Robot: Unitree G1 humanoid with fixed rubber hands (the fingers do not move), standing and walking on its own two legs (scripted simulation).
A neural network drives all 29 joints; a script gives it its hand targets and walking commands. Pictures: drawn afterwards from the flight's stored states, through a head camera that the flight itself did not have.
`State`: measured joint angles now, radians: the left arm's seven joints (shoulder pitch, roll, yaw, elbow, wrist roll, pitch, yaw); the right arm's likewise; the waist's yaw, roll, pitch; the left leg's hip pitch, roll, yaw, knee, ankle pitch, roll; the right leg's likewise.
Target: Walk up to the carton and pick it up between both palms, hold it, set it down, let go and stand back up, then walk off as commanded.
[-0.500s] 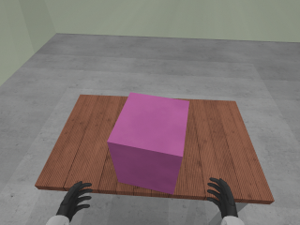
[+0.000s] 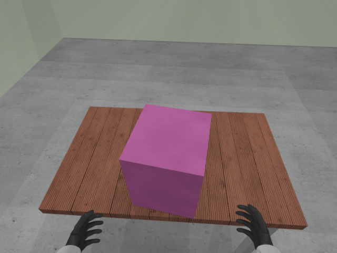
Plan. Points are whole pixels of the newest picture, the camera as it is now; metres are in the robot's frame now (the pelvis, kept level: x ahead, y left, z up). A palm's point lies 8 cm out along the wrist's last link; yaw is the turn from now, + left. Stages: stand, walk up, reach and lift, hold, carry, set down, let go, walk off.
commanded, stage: set down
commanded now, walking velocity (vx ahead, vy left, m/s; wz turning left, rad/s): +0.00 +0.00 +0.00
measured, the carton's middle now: (169, 161) +0.39 +0.01 -0.05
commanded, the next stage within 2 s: let go in 0.12 s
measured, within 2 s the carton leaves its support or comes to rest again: neither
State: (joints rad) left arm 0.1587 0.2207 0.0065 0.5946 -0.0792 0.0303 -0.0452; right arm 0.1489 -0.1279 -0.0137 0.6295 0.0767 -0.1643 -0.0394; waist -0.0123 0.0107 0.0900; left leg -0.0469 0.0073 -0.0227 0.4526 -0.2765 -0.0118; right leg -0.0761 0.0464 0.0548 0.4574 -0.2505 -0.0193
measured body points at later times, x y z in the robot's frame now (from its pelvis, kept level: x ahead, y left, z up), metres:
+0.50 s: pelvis +0.00 +0.00 +0.00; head -0.02 -0.01 +0.45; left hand +0.18 +0.23 -0.08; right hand +0.19 -0.22 -0.07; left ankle -0.01 +0.13 -0.74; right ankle +0.01 -0.11 -0.74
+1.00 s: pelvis +0.00 +0.00 +0.00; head +0.02 +0.00 +0.45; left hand +0.16 +0.30 -0.08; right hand +0.18 -0.28 -0.08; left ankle -0.01 +0.13 -0.74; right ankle +0.01 -0.11 -0.74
